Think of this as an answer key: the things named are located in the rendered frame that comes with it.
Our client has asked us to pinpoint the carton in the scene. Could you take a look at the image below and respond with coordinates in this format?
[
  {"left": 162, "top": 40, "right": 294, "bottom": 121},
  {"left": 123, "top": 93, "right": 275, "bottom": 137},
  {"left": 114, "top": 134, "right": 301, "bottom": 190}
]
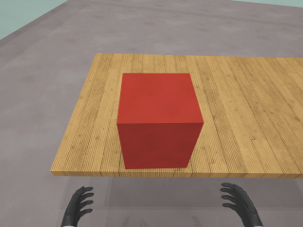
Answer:
[{"left": 116, "top": 73, "right": 204, "bottom": 169}]

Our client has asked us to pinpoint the robot left hand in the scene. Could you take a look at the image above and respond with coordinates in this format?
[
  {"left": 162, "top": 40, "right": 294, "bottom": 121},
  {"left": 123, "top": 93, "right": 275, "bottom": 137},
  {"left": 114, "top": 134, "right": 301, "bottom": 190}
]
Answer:
[{"left": 61, "top": 186, "right": 94, "bottom": 227}]

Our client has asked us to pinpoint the robot right hand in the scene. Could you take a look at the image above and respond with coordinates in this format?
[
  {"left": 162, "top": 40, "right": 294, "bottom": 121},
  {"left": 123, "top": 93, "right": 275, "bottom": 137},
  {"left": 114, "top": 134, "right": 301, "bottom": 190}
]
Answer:
[{"left": 220, "top": 183, "right": 263, "bottom": 227}]

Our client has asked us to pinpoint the table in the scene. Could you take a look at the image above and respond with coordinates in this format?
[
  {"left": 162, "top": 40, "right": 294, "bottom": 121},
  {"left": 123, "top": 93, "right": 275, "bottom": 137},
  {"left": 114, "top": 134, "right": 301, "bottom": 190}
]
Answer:
[{"left": 50, "top": 53, "right": 303, "bottom": 179}]

